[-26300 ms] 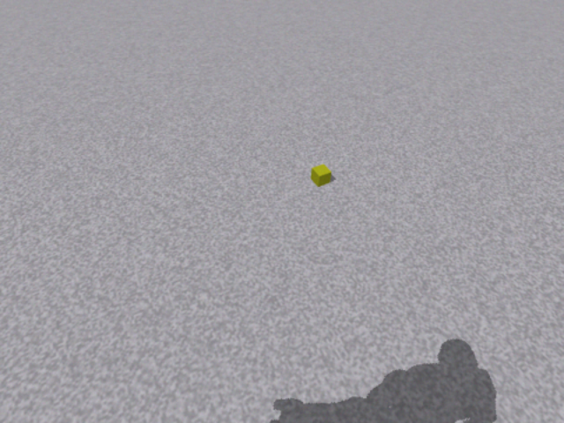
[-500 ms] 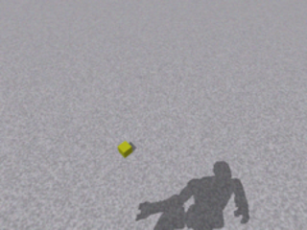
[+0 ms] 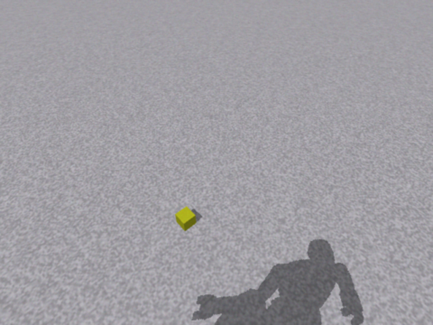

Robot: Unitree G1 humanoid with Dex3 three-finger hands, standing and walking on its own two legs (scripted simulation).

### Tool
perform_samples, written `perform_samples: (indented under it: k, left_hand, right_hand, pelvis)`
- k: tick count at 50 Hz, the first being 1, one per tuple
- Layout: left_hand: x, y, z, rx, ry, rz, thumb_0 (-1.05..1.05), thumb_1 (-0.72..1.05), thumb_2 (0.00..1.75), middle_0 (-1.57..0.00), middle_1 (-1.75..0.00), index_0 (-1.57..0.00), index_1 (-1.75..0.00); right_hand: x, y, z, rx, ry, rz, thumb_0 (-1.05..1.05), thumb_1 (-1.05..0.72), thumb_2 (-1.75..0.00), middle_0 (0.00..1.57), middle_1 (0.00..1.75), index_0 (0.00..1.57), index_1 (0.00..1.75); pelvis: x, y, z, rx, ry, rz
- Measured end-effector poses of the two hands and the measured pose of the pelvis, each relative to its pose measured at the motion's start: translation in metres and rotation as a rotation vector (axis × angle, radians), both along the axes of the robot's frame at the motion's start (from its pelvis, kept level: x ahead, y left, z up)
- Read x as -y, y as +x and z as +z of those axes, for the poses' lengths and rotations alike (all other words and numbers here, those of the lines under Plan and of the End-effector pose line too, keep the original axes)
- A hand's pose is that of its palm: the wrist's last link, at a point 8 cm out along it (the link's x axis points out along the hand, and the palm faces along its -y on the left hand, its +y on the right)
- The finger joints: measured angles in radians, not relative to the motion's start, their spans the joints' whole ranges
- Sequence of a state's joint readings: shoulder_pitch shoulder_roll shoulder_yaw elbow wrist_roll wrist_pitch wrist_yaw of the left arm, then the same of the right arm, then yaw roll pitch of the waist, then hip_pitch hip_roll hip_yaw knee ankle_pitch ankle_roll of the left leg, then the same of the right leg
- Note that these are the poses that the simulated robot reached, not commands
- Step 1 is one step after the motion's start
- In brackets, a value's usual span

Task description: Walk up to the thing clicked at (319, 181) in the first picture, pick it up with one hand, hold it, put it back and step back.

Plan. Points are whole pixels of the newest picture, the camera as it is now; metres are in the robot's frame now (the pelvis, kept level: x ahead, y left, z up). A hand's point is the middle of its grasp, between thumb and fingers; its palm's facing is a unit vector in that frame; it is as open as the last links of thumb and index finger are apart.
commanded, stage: walk up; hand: left
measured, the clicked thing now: (185, 218) +0.80 +0.19 -0.74
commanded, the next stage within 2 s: none
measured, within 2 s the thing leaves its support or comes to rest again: neither
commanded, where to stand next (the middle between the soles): +0.42 -0.04 m, yaw -5 degrees
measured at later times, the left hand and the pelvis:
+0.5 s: hand (74, 302) +0.22 +0.33 -0.15, palm faces -0.11 -0.93 -0.35, open 7.3 cm; pelvis +0.15 +0.05 -0.01, yaw -3 degrees
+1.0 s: hand (119, 231) +0.39 +0.27 -0.14, palm faces -0.05 -0.92 -0.38, open 7.4 cm; pelvis +0.32 +0.01 -0.01, yaw -2 degrees
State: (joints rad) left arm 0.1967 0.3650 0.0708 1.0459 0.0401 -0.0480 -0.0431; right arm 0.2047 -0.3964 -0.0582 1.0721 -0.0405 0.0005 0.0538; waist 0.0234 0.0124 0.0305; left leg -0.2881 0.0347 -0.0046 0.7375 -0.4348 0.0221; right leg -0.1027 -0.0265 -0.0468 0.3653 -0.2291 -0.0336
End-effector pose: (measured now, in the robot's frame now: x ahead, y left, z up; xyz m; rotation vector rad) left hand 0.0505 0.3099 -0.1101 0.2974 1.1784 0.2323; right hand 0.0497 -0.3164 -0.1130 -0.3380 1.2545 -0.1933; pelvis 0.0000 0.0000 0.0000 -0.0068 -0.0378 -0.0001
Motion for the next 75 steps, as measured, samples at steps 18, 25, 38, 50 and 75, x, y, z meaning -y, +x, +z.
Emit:
perform_samples:
  k: [18, 25, 38, 50, 75]
  left_hand:
    - [-0.078, 0.091, -0.016, -0.069, -0.006, -0.057, 0.01, 0.91, 0.90, -0.20, -0.30, -0.20, -0.30]
    - [-0.063, 0.168, -0.004, -0.046, 0.004, -0.121, 0.01, 0.91, 0.90, -0.20, -0.30, -0.20, -0.30]
    - [0.003, 0.307, 0.021, 0.149, 0.042, -0.129, 0.00, 0.91, 0.90, -0.20, -0.30, -0.20, -0.30]
    - [-0.005, 0.333, 0.005, 0.035, 0.038, -0.094, 0.00, 0.90, 0.90, -0.20, -0.30, -0.21, -0.30]
    - [-0.013, 0.354, -0.010, -0.039, 0.067, -0.051, 0.01, 0.91, 0.90, -0.20, -0.30, -0.21, -0.30]
  right_hand:
    - [-0.062, 0.064, 0.018, 0.066, -0.044, -0.058, 0.01, -0.90, -0.90, 0.21, 0.30, 0.20, 0.30]
    - [-0.057, 0.094, 0.006, 0.047, -0.009, -0.083, 0.01, -0.90, -0.90, 0.21, 0.30, 0.20, 0.30]
    - [-0.015, 0.220, -0.024, 0.056, 0.050, -0.037, 0.01, -0.90, -0.90, 0.20, 0.30, 0.20, 0.30]
    - [-0.004, 0.322, -0.004, 0.090, -0.019, 0.013, 0.01, -0.90, -0.90, 0.20, 0.30, 0.20, 0.30]
    - [-0.027, 0.414, -0.015, 0.191, 0.047, 0.020, 0.01, -0.90, -0.90, 0.21, 0.30, 0.20, 0.30]
  pelvis:
    - [-0.061, 0.101, -0.006, 0.033, 0.008, -0.016]
    - [-0.053, 0.151, -0.007, 0.029, 0.033, -0.042]
    - [-0.006, 0.252, -0.013, 0.034, 0.049, -0.042]
    - [-0.008, 0.319, -0.011, 0.011, 0.003, -0.041]
    - [-0.009, 0.342, -0.019, 0.019, -0.001, -0.030]
